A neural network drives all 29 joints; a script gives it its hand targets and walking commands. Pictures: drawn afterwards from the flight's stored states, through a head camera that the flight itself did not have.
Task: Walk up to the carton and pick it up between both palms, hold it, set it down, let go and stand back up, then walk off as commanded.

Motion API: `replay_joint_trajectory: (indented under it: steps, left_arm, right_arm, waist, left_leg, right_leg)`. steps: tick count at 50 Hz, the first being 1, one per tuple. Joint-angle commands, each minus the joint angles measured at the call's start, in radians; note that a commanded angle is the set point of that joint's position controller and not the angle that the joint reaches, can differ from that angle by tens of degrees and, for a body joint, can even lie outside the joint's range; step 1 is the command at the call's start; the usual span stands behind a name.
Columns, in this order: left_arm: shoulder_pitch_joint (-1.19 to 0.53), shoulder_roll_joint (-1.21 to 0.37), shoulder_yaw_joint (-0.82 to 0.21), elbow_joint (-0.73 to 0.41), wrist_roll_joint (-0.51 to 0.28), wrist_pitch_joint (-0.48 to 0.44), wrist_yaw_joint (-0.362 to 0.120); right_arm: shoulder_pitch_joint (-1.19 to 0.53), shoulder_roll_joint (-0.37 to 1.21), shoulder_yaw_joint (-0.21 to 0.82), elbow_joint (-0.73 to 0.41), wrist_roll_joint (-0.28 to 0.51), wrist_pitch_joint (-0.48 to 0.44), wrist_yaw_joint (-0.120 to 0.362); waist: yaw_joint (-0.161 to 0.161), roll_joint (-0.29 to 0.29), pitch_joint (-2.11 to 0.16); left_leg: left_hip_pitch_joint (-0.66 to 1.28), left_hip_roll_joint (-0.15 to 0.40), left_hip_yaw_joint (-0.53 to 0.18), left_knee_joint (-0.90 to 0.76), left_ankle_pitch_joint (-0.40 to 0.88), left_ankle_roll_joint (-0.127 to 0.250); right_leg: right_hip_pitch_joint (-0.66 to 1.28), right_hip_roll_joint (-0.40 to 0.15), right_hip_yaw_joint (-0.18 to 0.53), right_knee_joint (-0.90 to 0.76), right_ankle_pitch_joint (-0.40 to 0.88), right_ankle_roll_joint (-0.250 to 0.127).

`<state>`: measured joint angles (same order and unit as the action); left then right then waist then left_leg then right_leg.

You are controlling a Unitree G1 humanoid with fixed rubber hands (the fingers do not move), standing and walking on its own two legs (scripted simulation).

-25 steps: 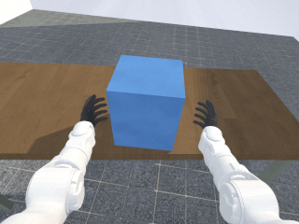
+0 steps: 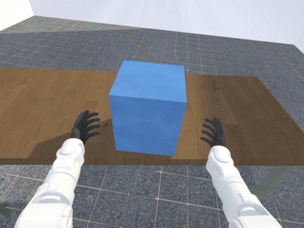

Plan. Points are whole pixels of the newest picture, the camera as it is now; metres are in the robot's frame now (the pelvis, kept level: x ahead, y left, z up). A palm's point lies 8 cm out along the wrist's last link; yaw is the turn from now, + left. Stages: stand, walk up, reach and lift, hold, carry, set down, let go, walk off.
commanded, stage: set down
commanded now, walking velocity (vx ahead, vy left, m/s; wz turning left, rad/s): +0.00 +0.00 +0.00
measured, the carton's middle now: (149, 109) +0.51 -0.04 +0.05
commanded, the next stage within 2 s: none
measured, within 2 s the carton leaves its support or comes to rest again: neither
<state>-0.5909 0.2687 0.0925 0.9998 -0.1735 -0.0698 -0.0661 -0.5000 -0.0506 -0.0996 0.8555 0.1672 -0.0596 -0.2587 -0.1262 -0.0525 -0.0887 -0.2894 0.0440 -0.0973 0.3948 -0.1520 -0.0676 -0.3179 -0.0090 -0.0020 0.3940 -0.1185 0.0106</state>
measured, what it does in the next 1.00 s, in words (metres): stands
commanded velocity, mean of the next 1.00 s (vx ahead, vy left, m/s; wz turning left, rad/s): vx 0.00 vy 0.00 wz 0.00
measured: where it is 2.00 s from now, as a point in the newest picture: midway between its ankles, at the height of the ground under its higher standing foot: outside the picture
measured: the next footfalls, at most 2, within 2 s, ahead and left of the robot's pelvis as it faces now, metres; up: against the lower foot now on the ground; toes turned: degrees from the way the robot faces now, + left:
none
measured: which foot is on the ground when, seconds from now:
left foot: down 0.00-1.00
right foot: down 0.00-1.00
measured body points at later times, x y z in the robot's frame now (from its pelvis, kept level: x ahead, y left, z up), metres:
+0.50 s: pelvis +0.03 +0.01 +0.00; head +0.02 +0.03 +0.45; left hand +0.35 +0.21 +0.04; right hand +0.30 -0.21 +0.06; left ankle +0.04 +0.17 -0.74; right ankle +0.05 -0.12 -0.74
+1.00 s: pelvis +0.02 +0.01 +0.00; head +0.01 +0.02 +0.45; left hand +0.28 +0.24 +0.04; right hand +0.23 -0.21 +0.04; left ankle +0.04 +0.17 -0.74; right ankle +0.05 -0.12 -0.74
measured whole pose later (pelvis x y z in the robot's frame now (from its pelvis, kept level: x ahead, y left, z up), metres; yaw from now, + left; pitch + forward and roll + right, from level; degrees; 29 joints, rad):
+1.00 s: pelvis +0.02 +0.01 +0.00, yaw +0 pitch -2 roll -1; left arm 0.17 0.30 0.09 0.04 -0.23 0.21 -0.10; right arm 0.28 -0.05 -0.04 -0.10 0.18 0.20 -0.21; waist -0.05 -0.01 0.00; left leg -0.17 0.05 -0.09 0.39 -0.20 -0.06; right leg -0.18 -0.01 0.00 0.35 -0.14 0.01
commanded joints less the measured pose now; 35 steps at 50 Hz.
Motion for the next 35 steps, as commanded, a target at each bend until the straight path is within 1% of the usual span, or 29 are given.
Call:
replay_joint_trajectory:
  steps: [1, 2, 5, 9, 10, 11, 13, 14, 17, 19, 20, 21, 24, 30, 32, 35]
  left_arm:
    - [-0.240, 0.167, -0.027, -0.352, 0.006, 0.009, -0.021]
    - [-0.215, 0.171, -0.020, -0.382, 0.007, 0.020, -0.022]
    - [-0.124, 0.173, -0.012, -0.481, 0.008, 0.055, -0.026]
    - [-0.060, 0.180, -0.019, -0.584, -0.003, 0.095, -0.032]
    - [-0.011, 0.178, -0.015, -0.623, -0.002, 0.103, -0.032]
    - [0.028, 0.180, -0.013, -0.656, 0.002, 0.110, -0.033]
    - [0.088, 0.181, -0.013, -0.715, 0.006, 0.130, -0.036]
    - [0.098, 0.185, -0.015, -0.726, 0.006, 0.139, -0.038]
    - [0.181, 0.186, -0.009, -0.803, 0.008, 0.164, -0.044]
    - [0.257, 0.184, -0.004, -0.871, 0.010, 0.179, -0.047]
    - [0.260, 0.186, -0.005, -0.895, 0.007, 0.183, -0.047]
    - [0.284, 0.186, -0.006, -0.911, 0.005, 0.189, -0.047]
    - [0.364, 0.187, 0.003, -0.980, -0.002, 0.205, -0.050]
    - [0.514, 0.196, -0.002, -1.087, -0.031, 0.228, -0.048]
    - [0.552, 0.202, -0.007, -1.118, -0.040, 0.236, -0.047]
    - [0.571, 0.215, -0.017, -1.160, -0.059, 0.239, -0.044]
  right_arm:
    - [-0.155, -0.031, 0.137, -0.363, 0.042, -0.042, -0.002]
    - [-0.137, -0.033, 0.143, -0.397, 0.045, -0.041, -0.002]
    - [-0.051, -0.034, 0.148, -0.489, 0.046, -0.034, -0.003]
    - [0.019, -0.046, 0.134, -0.602, 0.038, -0.012, -0.003]
    - [0.065, -0.043, 0.143, -0.639, 0.042, -0.008, -0.001]
    - [0.109, -0.043, 0.144, -0.660, 0.042, -0.004, -0.001]
    - [0.171, -0.051, 0.141, -0.700, 0.043, 0.007, 0.000]
    - [0.184, -0.054, 0.133, -0.710, 0.037, 0.015, -0.001]
    - [0.275, -0.047, 0.135, -0.770, 0.037, 0.037, -0.001]
    - [0.348, -0.045, 0.143, -0.825, 0.040, 0.046, -0.002]
    - [0.353, -0.046, 0.143, -0.851, 0.038, 0.054, -0.001]
    - [0.376, -0.044, 0.144, -0.865, 0.037, 0.065, 0.002]
    - [0.458, -0.041, 0.154, -0.943, 0.036, 0.087, 0.005]
    - [0.623, -0.030, 0.153, -1.085, 0.023, 0.135, 0.019]
    - [0.670, -0.025, 0.155, -1.124, 0.015, 0.148, 0.022]
    - [0.687, -0.020, 0.150, -1.180, 0.003, 0.167, 0.028]
  waist:
    - [0.117, 0.091, -0.235]
    - [0.126, 0.093, -0.236]
    - [0.138, 0.095, -0.230]
    - [0.137, 0.099, -0.238]
    - [0.146, 0.095, -0.241]
    - [0.147, 0.103, -0.238]
    - [0.146, 0.116, -0.227]
    - [0.139, 0.120, -0.214]
    - [0.141, 0.120, -0.179]
    - [0.144, 0.119, -0.163]
    - [0.142, 0.117, -0.160]
    - [0.141, 0.117, -0.139]
    - [0.153, 0.112, -0.103]
    - [0.170, 0.112, -0.021]
    - [0.175, 0.111, 0.013]
    - [0.174, 0.100, 0.042]
  left_leg:
    - [0.162, -0.097, 0.183, -0.041, 0.002, 0.042]
    - [0.166, -0.094, 0.183, -0.043, 0.005, 0.040]
    - [0.185, -0.089, 0.182, -0.047, 0.020, 0.034]
    - [0.196, -0.082, 0.181, -0.036, 0.044, 0.029]
    - [0.207, -0.080, 0.180, -0.033, 0.066, 0.029]
    - [0.218, -0.079, 0.180, -0.029, 0.086, 0.025]
    - [0.233, -0.075, 0.176, -0.023, 0.119, 0.016]
    - [0.235, -0.074, 0.176, -0.021, 0.125, 0.014]
    - [0.237, -0.074, 0.176, -0.027, 0.133, 0.011]
    - [0.251, -0.074, 0.176, -0.030, 0.165, 0.008]
    - [0.248, -0.074, 0.178, -0.032, 0.165, 0.009]
    - [0.245, -0.072, 0.178, -0.038, 0.160, 0.009]
    - [0.240, -0.072, 0.180, -0.057, 0.141, 0.015]
    - [0.226, -0.067, 0.186, -0.091, 0.062, 0.024]
    - [0.212, -0.066, 0.189, -0.101, 0.018, 0.029]
    - [0.181, -0.062, 0.188, -0.110, -0.047, 0.043]
  right_leg:
    - [0.302, 0.038, 0.008, -0.089, -0.055, 0.004]
    - [0.302, 0.038, 0.006, -0.091, -0.046, 0.006]
    - [0.307, 0.041, -0.002, -0.096, -0.011, 0.005]
    - [0.304, 0.046, -0.008, -0.086, 0.026, 0.002]
    - [0.312, 0.048, -0.009, -0.084, 0.044, 0.001]
    - [0.313, 0.050, -0.009, -0.081, 0.068, 0.000]
    - [0.317, 0.056, -0.008, -0.078, 0.101, -0.005]
    - [0.312, 0.057, -0.007, -0.078, 0.109, -0.006]
    - [0.325, 0.058, -0.003, -0.081, 0.122, -0.007]
    - [0.336, 0.060, -0.002, -0.082, 0.153, -0.007]
    - [0.332, 0.060, -0.002, -0.082, 0.153, -0.006]
    - [0.330, 0.059, 0.000, -0.084, 0.147, -0.008]
    - [0.333, 0.053, 0.006, -0.094, 0.118, -0.009]
    - [0.309, 0.040, 0.017, -0.119, 0.003, -0.018]
    - [0.299, 0.033, 0.020, -0.125, -0.043, -0.019]
    - [0.277, 0.022, 0.024, -0.131, -0.107, -0.020]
